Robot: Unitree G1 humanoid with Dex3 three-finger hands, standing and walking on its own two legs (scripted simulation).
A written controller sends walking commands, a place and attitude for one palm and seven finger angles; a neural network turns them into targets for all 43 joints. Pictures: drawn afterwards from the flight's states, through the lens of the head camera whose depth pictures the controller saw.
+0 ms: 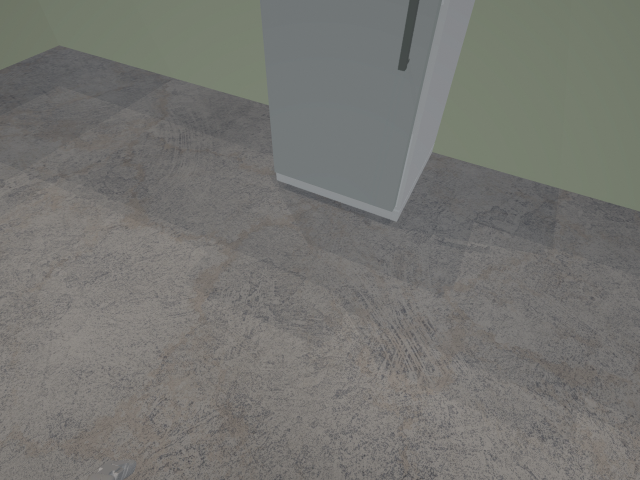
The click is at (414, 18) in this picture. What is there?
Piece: fridge door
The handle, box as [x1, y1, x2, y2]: [398, 0, 418, 70]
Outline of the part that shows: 418,0 409,0 398,69 404,70 406,68 406,64 409,59 408,53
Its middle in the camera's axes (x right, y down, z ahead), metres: +0.26 -0.70 +1.00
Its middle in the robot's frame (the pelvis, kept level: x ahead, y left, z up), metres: +1.26 -0.18 +0.20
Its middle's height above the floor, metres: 0.97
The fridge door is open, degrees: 0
